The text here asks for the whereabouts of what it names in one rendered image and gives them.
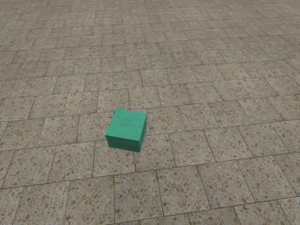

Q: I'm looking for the carton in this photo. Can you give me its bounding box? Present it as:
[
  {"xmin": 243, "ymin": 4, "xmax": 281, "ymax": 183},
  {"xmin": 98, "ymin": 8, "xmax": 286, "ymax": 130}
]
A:
[{"xmin": 105, "ymin": 109, "xmax": 147, "ymax": 153}]

